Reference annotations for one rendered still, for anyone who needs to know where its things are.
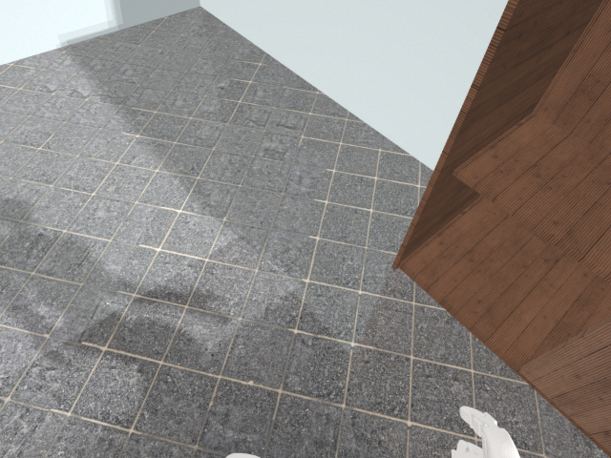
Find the wardrobe door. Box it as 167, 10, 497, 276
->
519, 316, 611, 453

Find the right robot hand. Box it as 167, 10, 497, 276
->
452, 406, 520, 458

